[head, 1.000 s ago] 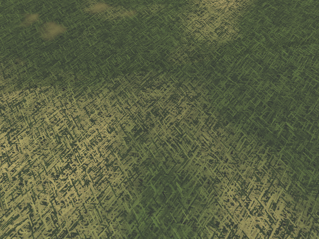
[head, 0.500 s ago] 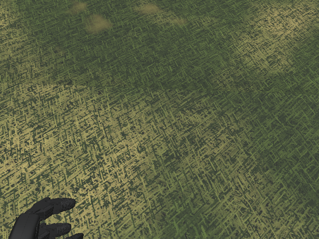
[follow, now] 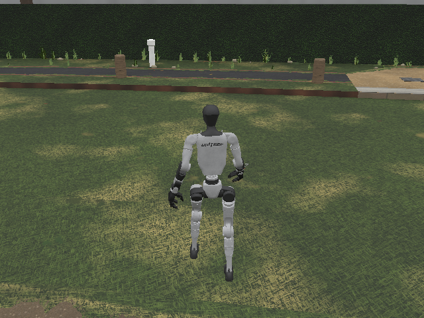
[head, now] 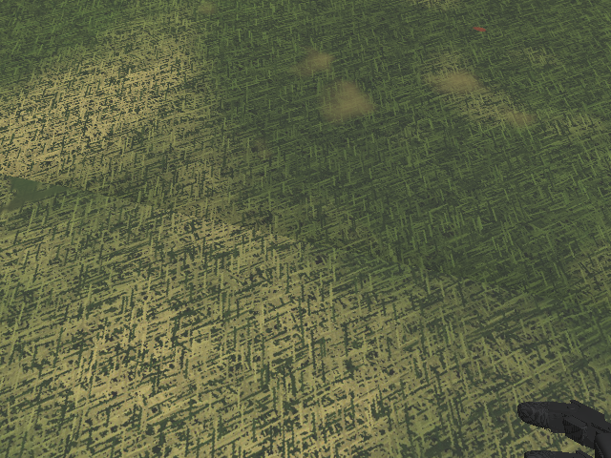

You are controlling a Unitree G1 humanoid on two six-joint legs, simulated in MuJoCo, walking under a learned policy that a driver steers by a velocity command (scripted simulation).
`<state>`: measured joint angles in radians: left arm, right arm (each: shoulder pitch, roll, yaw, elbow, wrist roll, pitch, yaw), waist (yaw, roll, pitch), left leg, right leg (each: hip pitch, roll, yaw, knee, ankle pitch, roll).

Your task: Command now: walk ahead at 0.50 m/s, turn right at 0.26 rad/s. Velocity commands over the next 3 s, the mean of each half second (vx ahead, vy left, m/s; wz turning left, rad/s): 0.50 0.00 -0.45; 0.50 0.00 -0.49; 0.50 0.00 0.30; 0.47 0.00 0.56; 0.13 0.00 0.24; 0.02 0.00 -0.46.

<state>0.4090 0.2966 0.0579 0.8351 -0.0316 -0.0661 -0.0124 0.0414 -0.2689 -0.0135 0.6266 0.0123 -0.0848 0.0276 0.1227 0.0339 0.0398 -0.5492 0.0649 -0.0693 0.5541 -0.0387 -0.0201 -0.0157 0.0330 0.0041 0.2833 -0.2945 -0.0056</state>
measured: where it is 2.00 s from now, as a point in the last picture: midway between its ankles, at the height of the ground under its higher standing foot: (478, 285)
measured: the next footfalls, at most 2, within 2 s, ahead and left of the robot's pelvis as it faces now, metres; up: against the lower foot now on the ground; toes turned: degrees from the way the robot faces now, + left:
left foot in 0.06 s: +0.20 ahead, +0.14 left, +0.00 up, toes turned -3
right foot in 0.58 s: +0.44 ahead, -0.20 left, +0.00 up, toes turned -21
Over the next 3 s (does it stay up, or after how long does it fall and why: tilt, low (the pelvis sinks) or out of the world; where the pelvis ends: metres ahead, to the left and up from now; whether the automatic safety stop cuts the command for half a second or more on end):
stays up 1.25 -0.41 -0.16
